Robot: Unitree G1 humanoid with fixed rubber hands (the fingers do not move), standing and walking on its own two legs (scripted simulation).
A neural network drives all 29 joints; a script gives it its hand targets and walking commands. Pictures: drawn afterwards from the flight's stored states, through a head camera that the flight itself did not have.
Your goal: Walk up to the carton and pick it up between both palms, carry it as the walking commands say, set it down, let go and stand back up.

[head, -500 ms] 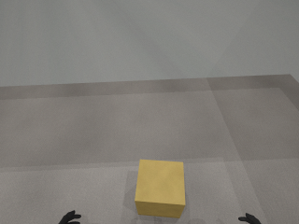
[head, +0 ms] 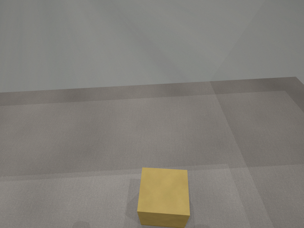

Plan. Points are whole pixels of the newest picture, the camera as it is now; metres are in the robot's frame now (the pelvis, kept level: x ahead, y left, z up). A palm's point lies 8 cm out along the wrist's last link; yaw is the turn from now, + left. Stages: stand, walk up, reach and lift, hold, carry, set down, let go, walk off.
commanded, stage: stand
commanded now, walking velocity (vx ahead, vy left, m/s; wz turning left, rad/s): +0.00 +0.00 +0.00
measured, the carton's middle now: (163, 198) +0.41 -0.02 -0.63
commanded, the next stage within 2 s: none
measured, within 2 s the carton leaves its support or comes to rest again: neither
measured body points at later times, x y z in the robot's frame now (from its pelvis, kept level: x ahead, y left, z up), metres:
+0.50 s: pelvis -0.02 -0.01 +0.00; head -0.01 -0.01 +0.45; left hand -0.03 +0.24 -0.14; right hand -0.02 -0.25 -0.15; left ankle -0.07 +0.12 -0.73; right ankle -0.05 -0.10 -0.73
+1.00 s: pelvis -0.04 +0.00 +0.01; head -0.04 +0.00 +0.46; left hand -0.07 +0.23 -0.15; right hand -0.07 -0.23 -0.15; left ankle -0.07 +0.12 -0.73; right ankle -0.05 -0.10 -0.73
